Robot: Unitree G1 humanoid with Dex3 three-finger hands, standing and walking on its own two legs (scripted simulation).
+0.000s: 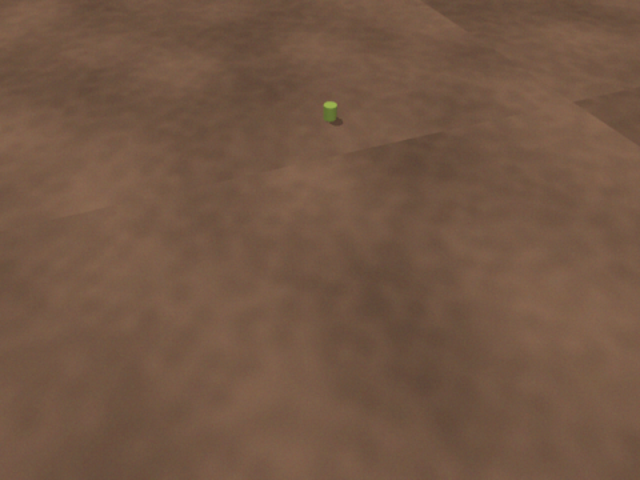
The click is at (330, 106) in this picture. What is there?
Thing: squat round
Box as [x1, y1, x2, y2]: [323, 101, 336, 121]
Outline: 328,101 324,103 323,118 325,120 331,121 334,120 336,116 336,104 334,102
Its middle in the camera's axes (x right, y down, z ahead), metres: +0.05 -0.75 +2.25
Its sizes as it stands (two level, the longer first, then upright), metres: 0.076 0.076 0.083
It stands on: the floor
